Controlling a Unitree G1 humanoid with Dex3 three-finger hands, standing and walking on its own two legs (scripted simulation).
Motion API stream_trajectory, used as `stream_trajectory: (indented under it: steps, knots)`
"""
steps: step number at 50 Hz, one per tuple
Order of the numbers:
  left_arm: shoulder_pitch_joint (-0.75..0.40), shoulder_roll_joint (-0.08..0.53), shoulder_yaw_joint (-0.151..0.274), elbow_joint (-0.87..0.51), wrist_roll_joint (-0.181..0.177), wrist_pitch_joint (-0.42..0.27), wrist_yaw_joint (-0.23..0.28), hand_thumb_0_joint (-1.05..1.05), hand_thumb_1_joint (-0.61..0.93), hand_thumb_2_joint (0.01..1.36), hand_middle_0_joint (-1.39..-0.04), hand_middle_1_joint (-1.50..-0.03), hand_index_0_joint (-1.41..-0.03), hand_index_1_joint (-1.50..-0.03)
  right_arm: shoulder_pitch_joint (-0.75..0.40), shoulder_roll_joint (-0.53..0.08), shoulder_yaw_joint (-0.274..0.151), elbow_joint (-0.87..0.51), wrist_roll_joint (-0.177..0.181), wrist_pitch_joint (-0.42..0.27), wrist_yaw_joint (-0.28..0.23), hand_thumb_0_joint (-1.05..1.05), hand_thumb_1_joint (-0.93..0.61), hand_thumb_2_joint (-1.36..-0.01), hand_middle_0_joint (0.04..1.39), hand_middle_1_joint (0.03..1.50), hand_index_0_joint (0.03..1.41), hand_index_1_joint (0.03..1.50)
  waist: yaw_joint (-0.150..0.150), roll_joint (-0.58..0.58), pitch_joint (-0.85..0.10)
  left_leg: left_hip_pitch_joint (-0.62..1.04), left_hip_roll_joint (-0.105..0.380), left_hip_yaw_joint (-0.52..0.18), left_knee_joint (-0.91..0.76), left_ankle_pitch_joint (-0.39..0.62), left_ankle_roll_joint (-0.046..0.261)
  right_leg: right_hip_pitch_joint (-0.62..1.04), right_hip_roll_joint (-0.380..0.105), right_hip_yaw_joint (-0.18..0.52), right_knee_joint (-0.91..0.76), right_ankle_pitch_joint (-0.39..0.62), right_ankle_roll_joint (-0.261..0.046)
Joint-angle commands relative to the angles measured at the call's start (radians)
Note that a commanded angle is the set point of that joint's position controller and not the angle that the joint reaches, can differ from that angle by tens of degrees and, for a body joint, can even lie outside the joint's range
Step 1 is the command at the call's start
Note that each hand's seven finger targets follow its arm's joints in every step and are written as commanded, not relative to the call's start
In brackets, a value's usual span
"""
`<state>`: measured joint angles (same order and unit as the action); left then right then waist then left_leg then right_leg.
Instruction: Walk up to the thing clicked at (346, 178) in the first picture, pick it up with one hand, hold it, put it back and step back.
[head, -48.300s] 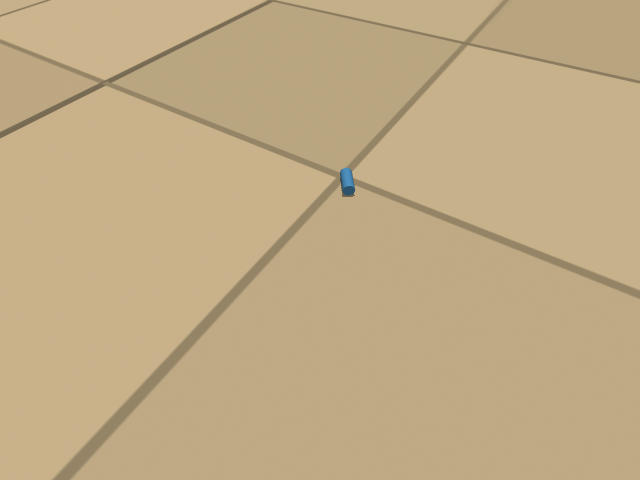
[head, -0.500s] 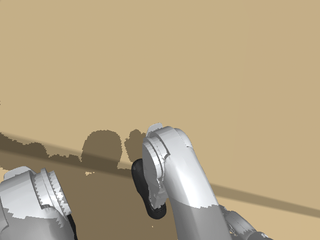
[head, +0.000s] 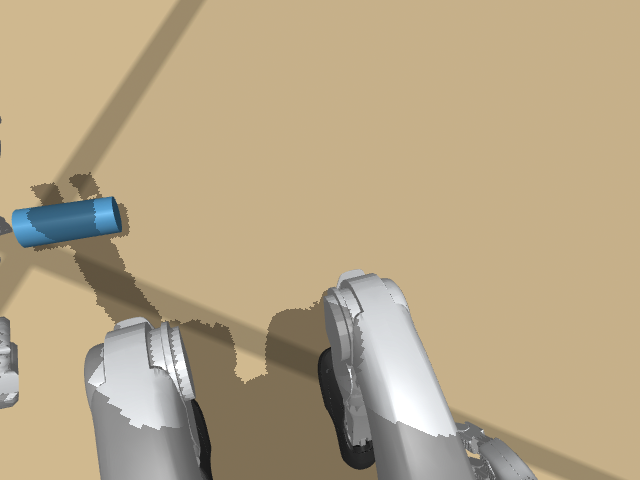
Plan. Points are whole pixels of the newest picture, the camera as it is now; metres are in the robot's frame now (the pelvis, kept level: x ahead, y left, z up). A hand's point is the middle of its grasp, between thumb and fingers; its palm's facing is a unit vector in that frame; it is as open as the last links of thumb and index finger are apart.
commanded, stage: withdraw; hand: left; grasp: from above
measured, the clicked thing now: (70, 221) +0.49 +0.30 -0.30
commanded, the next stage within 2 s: home in 0.50 s
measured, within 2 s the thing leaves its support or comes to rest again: neither
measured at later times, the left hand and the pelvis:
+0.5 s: hand (20, 222) +0.45 +0.31 -0.16, palm faces -0.46 -0.07 -0.88, open 13.9 cm; pelvis -0.02 -0.01 +0.00, yaw +2 degrees
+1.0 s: hand out of the picture +0.41 +0.30 -0.04, palm faces -0.34 -0.38 -0.86, open 10.2 cm; pelvis +0.00 +0.00 +0.08, yaw +5 degrees
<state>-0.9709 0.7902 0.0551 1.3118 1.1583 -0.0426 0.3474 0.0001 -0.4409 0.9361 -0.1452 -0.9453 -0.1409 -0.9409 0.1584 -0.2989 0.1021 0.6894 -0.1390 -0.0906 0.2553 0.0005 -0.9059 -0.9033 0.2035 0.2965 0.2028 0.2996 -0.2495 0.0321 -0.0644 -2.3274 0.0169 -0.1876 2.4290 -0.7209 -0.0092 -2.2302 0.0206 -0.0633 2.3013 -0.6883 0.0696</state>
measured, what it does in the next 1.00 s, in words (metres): rises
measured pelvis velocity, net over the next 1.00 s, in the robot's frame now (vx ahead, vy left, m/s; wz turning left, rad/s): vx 0.00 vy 0.00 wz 0.08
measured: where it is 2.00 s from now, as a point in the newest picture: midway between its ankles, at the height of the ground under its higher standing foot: (277, 456)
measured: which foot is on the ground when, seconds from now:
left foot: down 0.00-1.00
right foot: down 0.00-1.00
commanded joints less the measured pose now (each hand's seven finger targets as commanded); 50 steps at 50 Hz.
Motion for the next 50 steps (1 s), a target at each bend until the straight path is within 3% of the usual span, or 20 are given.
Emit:
stream_trajectory:
  steps: [1, 4, 5, 9, 12, 18, 23, 26, 29, 31, 32, 34, 37, 39, 42, 44, 45, 46, 48, 50]
  knots:
    - [-0.277, 0.076, -0.074, -0.149, -0.065, 0.012, -0.139, 0.000, -0.505, 0.993, -0.100, -0.982, -0.093, -0.989, 0.226, -0.288, -0.126, -0.017, 0.043, 0.056, -0.049, 0.000, -0.903, -0.904, 0.200, 0.300, 0.200, 0.300, -0.052, 0.227, -0.555, 0.494, -0.010, 0.091, -0.351, 0.177, 0.032, 0.337, 0.034, -0.104, -0.290, 0.219, -0.113]
    - [-0.256, 0.052, -0.099, -0.152, -0.079, -0.011, -0.213, 0.000, -0.483, 0.984, -0.112, -0.971, -0.105, -0.978, 0.225, -0.274, -0.124, -0.031, 0.057, 0.085, -0.085, 0.000, -0.899, -0.902, 0.200, 0.300, 0.200, 0.300, -0.042, 0.142, -0.530, 0.491, -0.019, 0.096, -0.368, 0.179, 0.034, 0.373, 0.023, -0.091, -0.324, 0.207, -0.115]
    - [-0.287, 0.050, -0.099, -0.169, -0.083, -0.024, -0.227, 0.000, -0.467, 0.978, -0.118, -0.969, -0.114, -0.975, 0.231, -0.267, -0.120, -0.041, 0.058, 0.091, -0.096, 0.000, -0.896, -0.900, 0.200, 0.300, 0.200, 0.300, -0.057, 0.123, -0.522, 0.472, -0.023, 0.104, -0.363, 0.184, 0.037, 0.392, 0.020, -0.087, -0.330, 0.206, -0.112]
    - [-0.311, 0.113, -0.071, -0.133, -0.051, -0.091, -0.219, 0.000, -0.471, 0.981, -0.119, -0.966, -0.113, -0.973, 0.212, -0.247, -0.095, -0.056, 0.051, 0.107, -0.137, 0.000, -0.897, -0.901, 0.200, 0.300, 0.200, 0.300, -0.042, 0.066, -0.506, 0.418, -0.033, 0.130, -0.339, 0.171, 0.046, 0.418, 0.014, -0.066, -0.352, 0.179, -0.109]
    - [-0.332, 0.184, -0.034, -0.095, 0.001, -0.148, -0.172, 0.000, -0.480, 0.983, -0.111, -0.974, -0.107, -0.979, 0.190, -0.229, -0.072, -0.054, 0.038, 0.111, -0.152, 0.000, -0.897, -0.900, 0.200, 0.300, 0.200, 0.300, -0.018, 0.098, -0.542, 0.418, -0.033, 0.147, -0.325, 0.163, 0.045, 0.429, 0.015, -0.055, -0.336, 0.163, -0.104]
    - [-0.467, 0.255, -0.007, 0.003, 0.108, -0.214, -0.024, 0.000, -0.497, 0.984, -0.083, -0.994, -0.088, -0.989, 0.170, -0.236, -0.044, -0.045, 0.005, 0.101, -0.156, 0.000, -0.895, -0.896, 0.200, 0.300, 0.200, 0.300, -0.044, 0.257, -0.570, 0.472, -0.029, 0.139, -0.313, 0.103, 0.028, 0.316, 0.026, -0.057, -0.276, 0.087, -0.115]
    - [-0.510, 0.305, 0.028, 0.064, 0.150, -0.205, 0.074, 0.000, -0.494, 0.973, -0.082, -0.994, -0.091, -0.983, 0.193, -0.255, -0.042, -0.032, -0.020, 0.078, -0.156, 0.000, -0.895, -0.895, 0.200, 0.300, 0.200, 0.300, -0.065, 0.334, -0.608, 0.526, -0.025, 0.135, -0.298, 0.124, 0.023, 0.286, 0.020, -0.084, -0.242, 0.122, -0.111]
    - [-0.544, 0.306, 0.044, 0.038, 0.146, -0.180, 0.109, 0.000, -0.491, 0.968, -0.087, -0.983, -0.095, -0.974, 0.207, -0.268, -0.049, -0.030, -0.028, 0.061, -0.156, 0.000, -0.897, -0.895, 0.200, 0.300, 0.200, 0.300, -0.077, 0.373, -0.655, 0.543, -0.024, 0.133, -0.290, 0.135, 0.024, 0.258, 0.014, -0.105, -0.216, 0.159, -0.108]
    - [-0.508, 0.301, 0.055, -0.016, 0.133, -0.145, 0.111, 0.000, -0.395, 0.955, -0.180, -0.893, -0.191, -0.880, 0.221, -0.273, -0.066, -0.026, -0.021, 0.048, -0.150, 0.000, -0.881, -0.894, 0.199, 0.299, 0.199, 0.299, -0.050, 0.445, -0.726, 0.626, -0.022, 0.128, -0.305, 0.191, 0.011, 0.238, 0.006, -0.114, -0.183, 0.218, -0.113]
    - [-0.486, 0.291, 0.051, -0.073, 0.108, -0.119, 0.093, 0.000, -0.349, 0.950, -0.209, -0.874, -0.225, -0.856, 0.238, -0.270, -0.075, -0.027, -0.010, 0.045, -0.144, 0.000, -0.882, -0.894, 0.199, 0.299, 0.199, 0.299, -0.042, 0.469, -0.803, 0.666, -0.020, 0.126, -0.312, 0.243, 0.009, 0.273, 0.005, -0.115, -0.178, 0.263, -0.116]
    - [-0.435, 0.281, 0.056, -0.071, 0.095, -0.103, 0.084, 0.000, -0.407, 0.900, -0.149, -0.927, -0.163, -0.911, 0.251, -0.267, -0.084, -0.028, -0.004, 0.046, -0.140, 0.000, -0.893, -0.893, 0.200, 0.300, 0.200, 0.300, -0.031, 0.451, -0.815, 0.665, -0.022, 0.129, -0.319, 0.255, 0.011, 0.296, 0.006, -0.112, -0.189, 0.273, -0.115]
    - [-0.402, 0.240, 0.045, -0.089, 0.059, -0.074, 0.060, 0.000, -0.247, 0.947, -0.253, -0.767, -0.227, -0.751, 0.259, -0.255, -0.094, -0.025, 0.008, 0.055, -0.136, 0.000, -0.883, -0.895, 0.199, 0.299, 0.199, 0.299, -0.020, 0.424, -0.819, 0.656, -0.022, 0.136, -0.335, 0.270, 0.015, 0.319, 0.008, -0.106, -0.213, 0.284, -0.113]
    - [-0.335, 0.218, 0.054, -0.135, -0.007, -0.031, 0.009, 0.000, -0.043, 0.832, -0.219, -0.539, -0.201, -0.555, 0.290, -0.243, -0.111, -0.014, 0.025, 0.065, -0.127, 0.000, -0.889, -0.896, 0.199, 0.299, 0.199, 0.299, 0.006, 0.367, -0.829, 0.655, -0.022, 0.144, -0.348, 0.309, 0.024, 0.381, 0.012, -0.096, -0.244, 0.316, -0.109]
    - [-0.272, 0.204, 0.071, -0.217, -0.059, -0.011, -0.034, 0.000, 0.117, 0.849, -0.216, -0.490, -0.201, -0.503, 0.292, -0.237, -0.132, -0.023, 0.043, 0.078, -0.123, 0.000, -0.891, -0.897, 0.200, 0.300, 0.199, 0.300, 0.042, 0.363, -0.873, 0.691, -0.022, 0.144, -0.388, 0.331, 0.023, 0.417, 0.009, -0.085, -0.264, 0.321, -0.110]
    - [-0.141, 0.126, 0.068, -0.356, -0.165, 0.015, -0.111, 0.000, 0.357, 0.804, -0.195, -0.375, -0.188, -0.382, 0.285, -0.229, -0.163, -0.057, 0.072, 0.099, -0.122, 0.000, -0.895, -0.898, 0.200, 0.300, 0.200, 0.300, 0.078, 0.324, -0.880, 0.735, -0.023, 0.132, -0.455, 0.321, 0.022, 0.464, 0.003, -0.073, -0.317, 0.298, -0.113]
    - [-0.035, 0.083, 0.060, -0.445, -0.237, 0.033, -0.165, 0.000, 0.517, 0.818, -0.192, -0.329, -0.188, -0.333, 0.263, -0.224, -0.169, -0.076, 0.088, 0.112, -0.128, 0.000, -0.898, -0.899, 0.200, 0.300, 0.200, 0.300, 0.083, 0.243, -0.812, 0.714, -0.021, 0.130, -0.487, 0.295, 0.031, 0.496, 0.005, -0.065, -0.375, 0.282, -0.109]
    - [-0.022, 0.086, 0.076, -0.552, -0.285, 0.036, -0.188, 0.000, 0.597, 0.799, -0.185, -0.297, -0.183, -0.299, 0.245, -0.217, -0.175, -0.092, 0.096, 0.117, -0.134, 0.000, -0.899, -0.899, 0.200, 0.300, 0.200, 0.300, 0.096, 0.218, -0.842, 0.709, -0.024, 0.137, -0.502, 0.291, 0.038, 0.551, 0.007, -0.055, -0.407, 0.290, -0.105]
    - [0.058, 0.066, 0.094, -0.549, -0.324, 0.051, -0.210, 0.000, 0.677, 0.837, -0.191, -0.300, -0.190, -0.301, 0.231, -0.218, -0.178, -0.097, 0.101, 0.122, -0.140, 0.000, -0.899, -0.900, 0.200, 0.300, 0.200, 0.300, 0.098, 0.178, -0.799, 0.704, -0.026, 0.130, -0.514, 0.285, 0.039, 0.556, 0.002, -0.050, -0.427, 0.290, -0.103]
    - [0.150, -0.016, 0.062, -0.668, -0.411, 0.064, -0.254, 0.000, 0.837, 0.899, -0.200, -0.300, -0.200, -0.300, 0.198, -0.198, -0.183, -0.122, 0.111, 0.123, -0.151, 0.000, -0.900, -0.900, 0.200, 0.300, 0.200, 0.300, 0.108, 0.133, -0.776, 0.702, -0.023, 0.128, -0.559, 0.265, 0.042, 0.605, 0.004, -0.042, -0.470, 0.278, -0.101]
    - [0.224, -0.036, 0.062, -0.766, -0.474, 0.076, -0.280, 0.000, 0.900, 0.900, -0.200, -0.300, -0.200, -0.300, 0.173, -0.190, -0.189, -0.134, 0.120, 0.122, -0.166, 0.000, -0.900, -0.900, 0.200, 0.300, 0.200, 0.300, 0.123, 0.103, -0.745, 0.738, -0.017, 0.125, -0.597, 0.245, 0.043, 0.636, 0.002, -0.034, -0.521, 0.258, -0.102]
